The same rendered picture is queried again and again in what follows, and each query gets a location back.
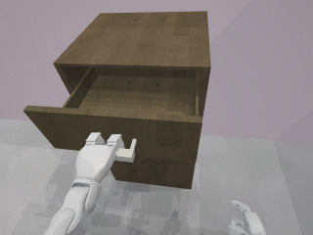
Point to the handle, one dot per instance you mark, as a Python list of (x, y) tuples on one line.
[(126, 155)]

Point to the drawer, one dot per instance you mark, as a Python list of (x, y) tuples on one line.
[(157, 107)]

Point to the left robot forearm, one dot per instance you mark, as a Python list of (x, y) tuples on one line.
[(79, 203)]

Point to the right robot hand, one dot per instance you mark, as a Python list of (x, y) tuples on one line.
[(251, 224)]

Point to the cabinet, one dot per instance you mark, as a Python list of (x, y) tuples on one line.
[(143, 40)]

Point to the left robot hand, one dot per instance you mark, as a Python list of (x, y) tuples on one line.
[(95, 159)]

